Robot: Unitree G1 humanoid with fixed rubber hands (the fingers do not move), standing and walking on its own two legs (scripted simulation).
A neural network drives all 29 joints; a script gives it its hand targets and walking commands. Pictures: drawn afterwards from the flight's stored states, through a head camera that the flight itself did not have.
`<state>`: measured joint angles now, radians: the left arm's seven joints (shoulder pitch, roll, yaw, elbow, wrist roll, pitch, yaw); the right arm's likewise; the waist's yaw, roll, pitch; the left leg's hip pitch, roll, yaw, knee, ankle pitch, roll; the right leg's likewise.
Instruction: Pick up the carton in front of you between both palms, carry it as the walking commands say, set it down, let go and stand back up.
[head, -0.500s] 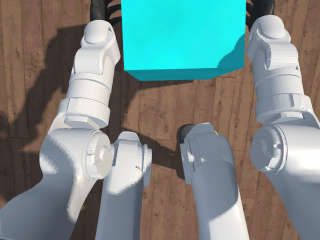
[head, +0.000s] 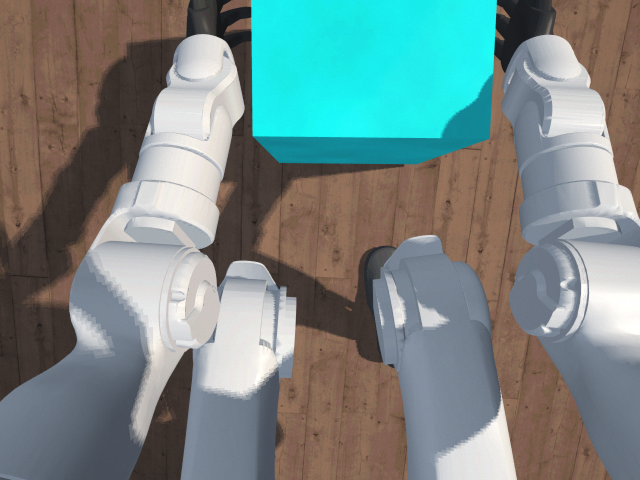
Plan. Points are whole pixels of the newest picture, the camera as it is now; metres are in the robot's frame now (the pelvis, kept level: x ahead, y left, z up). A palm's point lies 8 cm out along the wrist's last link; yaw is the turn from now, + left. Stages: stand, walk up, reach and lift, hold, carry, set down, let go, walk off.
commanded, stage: set down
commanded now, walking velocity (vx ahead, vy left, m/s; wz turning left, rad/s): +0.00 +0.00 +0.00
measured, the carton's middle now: (358, 67) +0.51 -0.10 -0.25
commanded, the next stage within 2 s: let go in 1.96 s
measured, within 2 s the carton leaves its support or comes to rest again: rests again in 0.62 s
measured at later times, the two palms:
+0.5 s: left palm (207, 39) +0.54 +0.06 -0.17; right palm (524, 38) +0.50 -0.25 -0.17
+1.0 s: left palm (175, 30) +0.55 +0.09 -0.17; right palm (563, 22) +0.51 -0.29 -0.17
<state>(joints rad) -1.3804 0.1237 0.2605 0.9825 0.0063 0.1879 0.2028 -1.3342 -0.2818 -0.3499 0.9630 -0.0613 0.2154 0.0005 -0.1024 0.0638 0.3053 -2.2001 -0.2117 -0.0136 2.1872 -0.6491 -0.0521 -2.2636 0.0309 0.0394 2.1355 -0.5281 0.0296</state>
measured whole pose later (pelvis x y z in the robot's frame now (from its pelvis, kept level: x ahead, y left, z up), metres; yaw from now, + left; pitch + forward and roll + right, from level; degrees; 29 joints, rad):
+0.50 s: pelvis -0.01 +0.00 -0.01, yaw +0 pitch +34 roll +1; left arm -1.47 0.15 0.35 1.05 0.11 0.16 0.07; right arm -1.43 -0.31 -0.43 1.05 -0.13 0.18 0.09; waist -0.09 0.04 0.40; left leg -2.18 -0.17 -0.01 2.22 -0.63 -0.05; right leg -2.25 0.01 0.01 2.16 -0.50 0.00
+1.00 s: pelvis -0.01 -0.01 -0.02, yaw -1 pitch +33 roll +1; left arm -1.42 0.30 0.04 0.98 -0.21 0.11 0.17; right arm -1.42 -0.47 -0.18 1.12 0.22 0.04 -0.02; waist -0.07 0.03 0.42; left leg -2.19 -0.10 0.01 2.26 -0.65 -0.03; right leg -2.27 -0.01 -0.01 2.20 -0.51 -0.03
